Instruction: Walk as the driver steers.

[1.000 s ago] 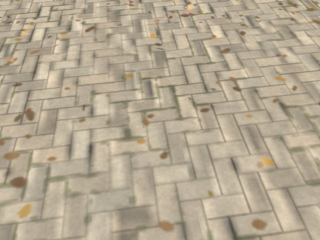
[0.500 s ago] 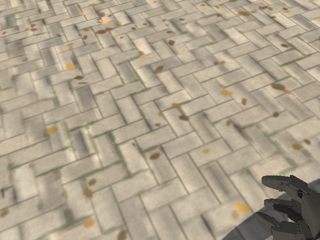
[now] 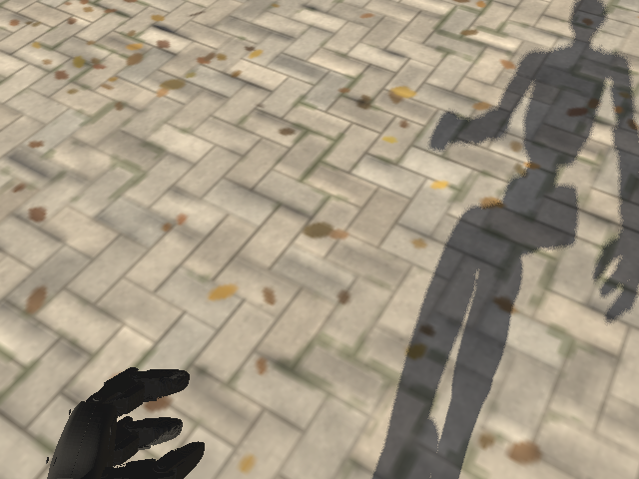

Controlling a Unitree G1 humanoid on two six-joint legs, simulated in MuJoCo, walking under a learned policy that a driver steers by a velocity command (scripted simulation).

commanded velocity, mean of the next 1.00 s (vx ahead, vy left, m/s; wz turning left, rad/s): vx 0.17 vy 0.00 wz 0.78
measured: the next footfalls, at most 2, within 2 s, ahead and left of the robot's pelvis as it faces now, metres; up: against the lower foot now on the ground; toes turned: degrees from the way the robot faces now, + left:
right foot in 0.08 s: +0.30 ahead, -0.13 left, +0.00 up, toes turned +2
left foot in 0.50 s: +0.31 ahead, +0.15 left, +0.00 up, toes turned +27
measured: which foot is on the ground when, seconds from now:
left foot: down 0.00-0.08, up 0.10-0.48, down 0.50-0.96, up 0.98-1.00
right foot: up 0.00-0.06, down 0.08-0.50, up 0.52-0.94, down 0.96-1.00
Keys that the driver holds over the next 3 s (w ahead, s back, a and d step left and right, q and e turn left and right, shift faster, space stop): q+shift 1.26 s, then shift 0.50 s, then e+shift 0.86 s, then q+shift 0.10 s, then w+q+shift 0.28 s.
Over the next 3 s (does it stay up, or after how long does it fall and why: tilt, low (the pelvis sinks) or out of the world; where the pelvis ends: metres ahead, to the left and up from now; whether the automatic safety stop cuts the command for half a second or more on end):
stays up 0.41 0.12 0.02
